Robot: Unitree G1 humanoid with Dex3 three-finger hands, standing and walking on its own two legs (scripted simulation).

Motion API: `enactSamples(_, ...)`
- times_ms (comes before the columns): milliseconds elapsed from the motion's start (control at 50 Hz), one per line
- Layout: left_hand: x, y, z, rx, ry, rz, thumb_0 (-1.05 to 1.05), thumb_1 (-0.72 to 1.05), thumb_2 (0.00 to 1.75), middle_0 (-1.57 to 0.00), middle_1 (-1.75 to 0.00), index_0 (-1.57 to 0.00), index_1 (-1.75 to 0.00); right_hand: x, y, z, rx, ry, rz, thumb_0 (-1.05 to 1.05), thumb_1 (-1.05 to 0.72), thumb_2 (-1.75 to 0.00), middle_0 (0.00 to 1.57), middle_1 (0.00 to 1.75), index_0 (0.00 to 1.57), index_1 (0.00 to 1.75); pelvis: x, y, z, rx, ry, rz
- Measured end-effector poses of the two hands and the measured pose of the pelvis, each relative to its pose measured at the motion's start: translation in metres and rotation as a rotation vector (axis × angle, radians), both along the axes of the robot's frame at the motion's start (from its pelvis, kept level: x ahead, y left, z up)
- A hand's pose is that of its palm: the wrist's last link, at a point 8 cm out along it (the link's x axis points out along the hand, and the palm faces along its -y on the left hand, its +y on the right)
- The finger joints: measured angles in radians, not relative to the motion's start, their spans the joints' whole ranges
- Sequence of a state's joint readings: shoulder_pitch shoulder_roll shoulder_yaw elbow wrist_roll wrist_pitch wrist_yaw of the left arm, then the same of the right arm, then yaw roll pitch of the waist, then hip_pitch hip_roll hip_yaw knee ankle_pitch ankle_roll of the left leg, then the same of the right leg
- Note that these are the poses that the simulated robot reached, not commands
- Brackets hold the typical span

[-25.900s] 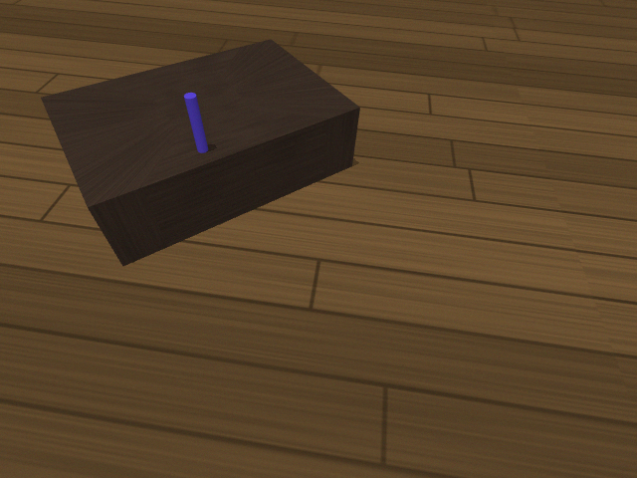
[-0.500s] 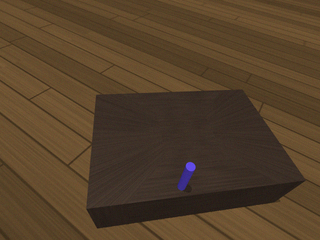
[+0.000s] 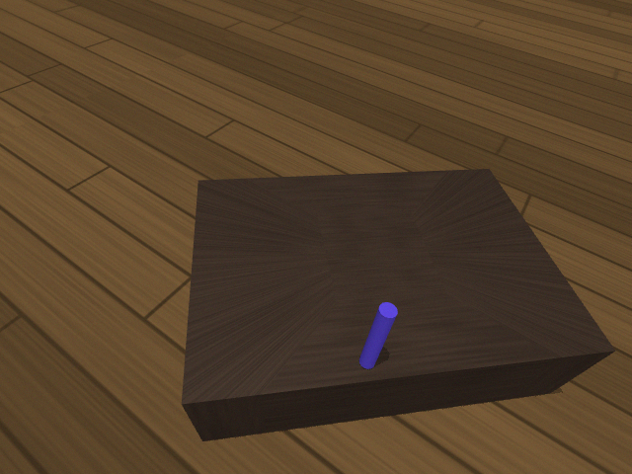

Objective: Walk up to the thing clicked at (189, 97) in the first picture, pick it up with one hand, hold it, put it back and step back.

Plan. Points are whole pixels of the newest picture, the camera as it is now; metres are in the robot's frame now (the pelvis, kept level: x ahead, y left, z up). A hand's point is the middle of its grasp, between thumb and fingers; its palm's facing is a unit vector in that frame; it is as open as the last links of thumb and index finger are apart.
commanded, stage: home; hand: right
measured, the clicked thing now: (376, 338) +0.45 -0.17 -0.34
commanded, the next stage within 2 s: stand in 0.36 s
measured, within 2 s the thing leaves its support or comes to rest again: rests again in 0.02 s
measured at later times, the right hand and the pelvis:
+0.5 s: hand out of the picture +0.09 -0.25 -0.15, palm faces -0.01 +0.93 -0.36, open 17.3 cm; pelvis +0.02 +0.00 +0.00, yaw +0 degrees
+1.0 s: hand out of the picture +0.09 -0.25 -0.15, palm faces -0.01 +0.94 -0.35, open 8.1 cm; pelvis +0.02 +0.00 +0.00, yaw +1 degrees
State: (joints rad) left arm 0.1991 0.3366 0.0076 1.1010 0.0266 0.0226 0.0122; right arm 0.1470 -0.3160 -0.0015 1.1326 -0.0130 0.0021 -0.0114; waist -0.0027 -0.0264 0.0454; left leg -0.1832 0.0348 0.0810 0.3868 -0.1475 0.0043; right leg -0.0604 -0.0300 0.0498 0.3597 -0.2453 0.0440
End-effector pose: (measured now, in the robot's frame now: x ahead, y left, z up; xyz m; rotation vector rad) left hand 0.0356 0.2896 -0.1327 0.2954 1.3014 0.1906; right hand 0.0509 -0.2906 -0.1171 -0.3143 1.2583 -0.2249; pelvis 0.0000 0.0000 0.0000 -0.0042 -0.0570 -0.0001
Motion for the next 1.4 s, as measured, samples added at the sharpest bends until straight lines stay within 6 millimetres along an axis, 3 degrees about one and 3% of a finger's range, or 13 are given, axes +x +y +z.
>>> enactSamples(560,0.046,-0.001,0.005,0.001,-0.054,-0.016,0.00,0.91,0.90,-0.20,-0.30,-0.21,-0.30,0.035,-0.005,0.004,-0.004,-0.019,0.007,-0.01,0.48,-0.10,0.09,0.10,0.09,0.10,0.020,-0.001,0.002,0.005,0.017,0.004)
enactSamples(660,0.052,-0.001,0.006,0.002,-0.067,-0.017,0.00,0.91,0.90,-0.20,-0.30,-0.21,-0.30,0.040,-0.005,0.005,-0.006,-0.027,0.011,0.00,0.28,-0.30,0.15,0.20,0.15,0.20,0.021,-0.001,0.002,0.004,0.018,0.007)
enactSamples(800,0.052,0.000,0.006,0.000,-0.073,-0.016,0.00,0.91,0.90,-0.20,-0.30,-0.21,-0.30,0.042,-0.004,0.006,-0.006,-0.033,0.011,0.00,-0.18,-0.67,0.19,0.27,0.19,0.27,0.020,0.000,0.002,0.003,0.017,0.008)
enactSamples(900,0.047,0.002,0.006,0.001,-0.062,-0.011,0.00,0.91,0.90,-0.20,-0.30,-0.21,-0.30,0.040,-0.003,0.006,-0.002,-0.029,0.011,0.00,-0.53,-0.81,0.20,0.29,0.20,0.29,0.019,0.001,0.002,0.004,0.019,0.010)
enactSamples(980,0.043,0.004,0.006,0.004,-0.056,-0.007,0.00,0.91,0.90,-0.20,-0.30,-0.21,-0.30,0.037,-0.002,0.005,-0.001,-0.021,0.010,0.00,-0.72,-0.85,0.20,0.30,0.20,0.30,0.018,0.002,0.002,0.004,0.017,0.011)
enactSamples(1120,0.036,0.007,0.006,0.006,-0.046,-0.001,0.00,0.91,0.90,-0.20,-0.30,-0.21,-0.30,0.033,-0.001,0.004,0.003,-0.015,0.009,0.00,-0.86,-0.89,0.21,0.30,0.20,0.30,0.016,0.003,0.002,0.005,0.016,0.014)
enactSamples(1400,0.029,0.006,0.006,0.007,-0.029,0.009,0.00,0.91,0.90,-0.20,-0.30,-0.21,-0.30,0.032,-0.003,0.002,0.008,0.006,0.012,0.00,-0.90,-0.89,0.21,0.30,0.20,0.30,0.017,0.001,0.002,0.007,0.022,0.024)
